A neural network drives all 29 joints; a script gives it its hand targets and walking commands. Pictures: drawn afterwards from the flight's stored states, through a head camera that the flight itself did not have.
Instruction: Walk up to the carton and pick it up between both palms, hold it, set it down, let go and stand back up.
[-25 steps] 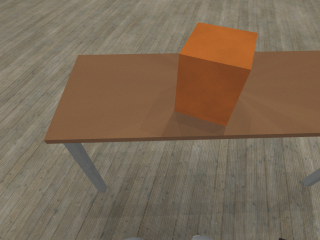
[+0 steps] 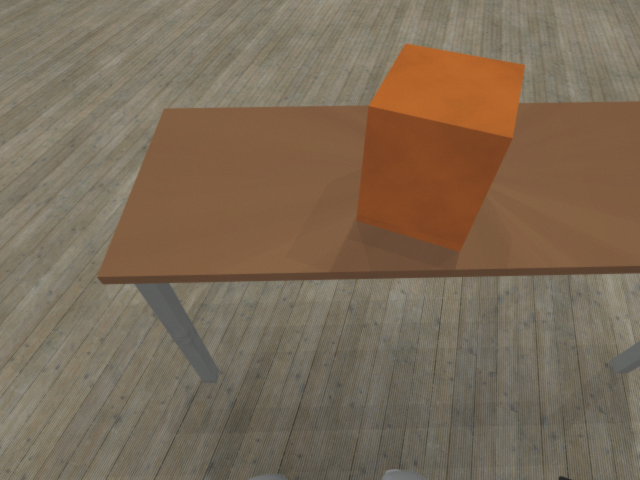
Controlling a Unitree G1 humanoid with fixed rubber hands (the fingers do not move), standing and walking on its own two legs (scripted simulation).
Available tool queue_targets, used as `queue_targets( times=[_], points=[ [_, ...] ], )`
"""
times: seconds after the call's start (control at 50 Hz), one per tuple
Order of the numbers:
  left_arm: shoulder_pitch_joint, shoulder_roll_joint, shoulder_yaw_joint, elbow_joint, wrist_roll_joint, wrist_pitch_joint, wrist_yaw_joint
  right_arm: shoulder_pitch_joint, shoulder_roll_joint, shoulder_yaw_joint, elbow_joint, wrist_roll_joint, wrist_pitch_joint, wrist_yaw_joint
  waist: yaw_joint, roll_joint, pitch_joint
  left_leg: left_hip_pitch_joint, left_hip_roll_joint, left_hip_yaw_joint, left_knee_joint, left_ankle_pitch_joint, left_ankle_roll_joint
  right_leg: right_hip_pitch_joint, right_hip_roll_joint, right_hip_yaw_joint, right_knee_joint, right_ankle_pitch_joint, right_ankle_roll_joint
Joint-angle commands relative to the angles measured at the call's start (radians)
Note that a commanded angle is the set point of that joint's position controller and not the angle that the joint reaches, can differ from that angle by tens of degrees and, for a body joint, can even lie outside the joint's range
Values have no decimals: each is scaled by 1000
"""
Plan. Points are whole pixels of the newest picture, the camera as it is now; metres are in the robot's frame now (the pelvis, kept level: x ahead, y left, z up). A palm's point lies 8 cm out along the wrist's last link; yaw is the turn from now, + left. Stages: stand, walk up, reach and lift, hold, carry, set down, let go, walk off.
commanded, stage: walk up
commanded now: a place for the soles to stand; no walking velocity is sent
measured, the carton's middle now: (433, 149) +0.64 -0.18 +0.03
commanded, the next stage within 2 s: none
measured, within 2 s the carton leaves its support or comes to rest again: neither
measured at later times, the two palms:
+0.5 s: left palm out of the picture +0.07 +0.32 -0.10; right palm out of the picture +0.08 -0.30 -0.10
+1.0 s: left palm out of the picture +0.07 +0.33 -0.10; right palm out of the picture +0.07 -0.29 -0.11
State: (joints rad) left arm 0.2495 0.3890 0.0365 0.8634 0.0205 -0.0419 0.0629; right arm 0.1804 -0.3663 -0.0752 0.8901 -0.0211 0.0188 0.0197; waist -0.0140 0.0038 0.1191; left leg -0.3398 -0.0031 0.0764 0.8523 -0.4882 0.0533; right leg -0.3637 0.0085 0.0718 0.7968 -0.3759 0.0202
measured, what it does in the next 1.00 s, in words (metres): steps on the spot: left foot, then right foot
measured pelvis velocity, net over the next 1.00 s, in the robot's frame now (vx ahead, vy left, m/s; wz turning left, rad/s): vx -0.01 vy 0.01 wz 0.01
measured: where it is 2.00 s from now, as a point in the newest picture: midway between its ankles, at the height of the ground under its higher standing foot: outside the picture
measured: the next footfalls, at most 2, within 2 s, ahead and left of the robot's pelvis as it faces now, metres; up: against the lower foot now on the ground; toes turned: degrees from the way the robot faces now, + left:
left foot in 0.12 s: +0.04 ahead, +0.12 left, +0.00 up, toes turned +4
right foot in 0.40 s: +0.06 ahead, -0.13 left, +0.00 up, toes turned +4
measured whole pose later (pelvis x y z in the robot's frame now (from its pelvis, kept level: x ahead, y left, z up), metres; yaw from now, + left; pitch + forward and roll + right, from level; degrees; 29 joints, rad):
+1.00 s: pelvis -0.01 +0.01 +0.00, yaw +0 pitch -3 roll -1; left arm 0.25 0.39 0.04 0.86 0.02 -0.05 0.06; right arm 0.18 -0.37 -0.07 0.89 -0.02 0.03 0.02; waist -0.01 0.01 0.12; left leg -0.33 0.00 0.07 0.86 -0.56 0.05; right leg -0.36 0.01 0.07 0.80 -0.40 0.01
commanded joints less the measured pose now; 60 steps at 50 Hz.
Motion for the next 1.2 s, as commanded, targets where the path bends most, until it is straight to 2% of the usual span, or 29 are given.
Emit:
queue_targets(
  times=[0.0,0.08,0.1,0.12,0.14,0.18,0.3,0.36,0.38,0.4,0.42,0.44,0.54,0.58,0.6,0.66,0.72,0.78,0.8,0.82,0.84,0.86,0.88,0.98,1.0,1.02,1.04,1.08,1.18],
  points=[
    [34,340,79,-28,4,-49,25,-70,-231,-53,-97,3,1,-9,23,-126,-67,-151,34,-173,163,-196,-48,69,-342,531,-331,305,-349],
    [-65,295,59,-50,6,-28,13,38,-230,-71,-53,1,-21,-1,-46,-152,-82,55,55,-150,-191,75,-40,-49,-240,371,-240,287,-235],
    [-98,254,50,-57,-1,-24,10,63,-243,-77,-39,-8,-31,-6,-62,-107,-92,137,90,-209,-349,129,-32,-106,-164,259,-144,281,-173],
    [-122,197,34,-62,-12,-19,8,73,-291,-86,-32,-18,-42,-10,-71,58,-78,198,201,-410,-500,106,-3,-226,-34,102,45,218,-88],
    [-99,210,43,-51,-19,-7,12,35,-320,-86,-48,-12,-47,-13,-48,89,-23,158,327,-534,-577,65,26,-288,49,-13,114,-160,-61],
    [-60,248,52,-30,-16,4,15,13,-312,-80,-49,-6,-50,-13,-35,43,6,111,354,-493,-540,181,42,-253,12,16,198,-221,-58],
    [0,233,57,-37,-15,-22,11,20,-282,-65,-65,-13,-49,-24,-20,158,-71,233,309,-356,-349,715,93,-189,-33,-70,89,-189,-56],
    [100,236,60,-5,-10,-42,13,-86,-259,-54,-89,-2,-36,-15,57,136,-83,35,229,-199,-221,625,62,80,-28,-81,-205,124,-95],
    [128,287,80,13,2,-49,19,-103,-236,-46,-105,1,-35,-10,67,67,-112,-71,162,-155,-90,590,10,189,-63,70,-215,286,-128],
    [139,357,95,7,9,-56,26,-106,-202,-46,-122,7,-28,-9,63,-59,-131,-159,56,-97,80,422,-50,211,-225,394,-291,326,-220],
    [126,364,92,-5,-4,-55,24,-98,-206,-48,-118,10,-15,-13,60,-151,-134,-190,8,-137,140,-99,-65,187,-361,577,-325,439,-344],
    [83,357,83,-22,2,-54,21,-100,-234,-56,-105,4,-4,-13,44,-115,-122,-180,28,-167,201,-216,-57,148,-375,591,-325,374,-365],
    [-30,303,62,-41,4,-33,18,8,-233,-70,-61,1,-21,-4,-27,-144,-89,17,51,-150,-160,45,-35,-8,-252,396,-242,352,-248],
    [-125,216,37,-62,-12,-22,9,73,-287,-83,-35,-18,-42,-11,-76,58,-66,183,181,-385,-485,118,-10,-210,-63,137,20,250,-103],
    [-103,205,38,-54,-21,-13,12,31,-319,-83,-49,-12,-49,-13,-53,120,-20,169,324,-529,-577,102,27,-293,56,-13,114,-130,-62],
    [-36,242,54,-26,-13,0,10,0,-292,-71,-48,-7,-52,-15,-30,55,-8,148,344,-476,-514,235,59,-244,5,6,199,-217,-58],
    [-3,233,55,-26,-17,-15,9,-4,-283,-62,-60,-17,-50,-23,-19,140,-41,195,313,-387,-392,566,89,-202,-25,-26,127,-193,-55],
    [66,230,53,-16,-10,-38,9,-50,-279,-61,-84,-7,-41,-16,27,145,-81,132,272,-263,-286,626,101,-30,-19,-108,-108,-42,-76],
    [113,235,59,7,-6,-46,12,-88,-262,-55,-97,-2,-38,-10,60,129,-95,39,233,-204,-220,603,62,101,-22,-70,-228,135,-94],
    [136,298,81,18,7,-53,19,-111,-222,-44,-110,4,-36,-7,72,24,-129,-78,149,-149,-68,561,17,207,-80,114,-240,290,-132],
    [133,362,94,8,11,-60,23,-100,-196,-43,-122,8,-29,-6,59,-84,-137,-156,39,-99,89,347,-53,209,-253,451,-319,305,-233],
    [114,368,89,-10,-3,-59,22,-96,-216,-50,-116,8,-15,-12,54,-134,-121,-185,7,-143,134,-146,-61,180,-370,589,-327,429,-349],
    [82,366,85,-16,2,-57,19,-87,-245,-55,-105,6,-7,-14,41,-90,-105,-172,30,-176,188,-215,-56,138,-370,589,-323,364,-360],
    [-42,302,63,-44,5,-37,14,16,-231,-69,-53,-2,-25,-1,-33,-123,-88,36,52,-151,-166,72,-33,-17,-248,396,-248,305,-240],
    [-80,271,50,-50,0,-31,10,48,-241,-74,-43,-7,-36,-6,-58,-81,-97,127,79,-205,-316,130,-26,-86,-177,296,-159,295,-186],
    [-119,214,36,-58,-11,-29,5,71,-282,-80,-40,-17,-46,-10,-73,52,-91,213,180,-394,-469,141,7,-205,-56,142,10,265,-102],
    [-108,202,36,-53,-18,-18,8,41,-317,-81,-46,-9,-54,-13,-53,102,-44,187,324,-525,-559,131,50,-271,51,-8,105,-89,-63],
    [-54,246,50,-30,-14,-6,13,16,-303,-74,-49,-5,-58,-12,-34,49,-4,135,356,-490,-517,253,77,-244,9,14,211,-221,-54],
    [17,235,55,-39,-14,-28,6,16,-289,-70,-62,-13,-51,-19,-20,163,-78,221,314,-354,-363,617,125,-163,-26,-77,59,-192,-55]
  ],
)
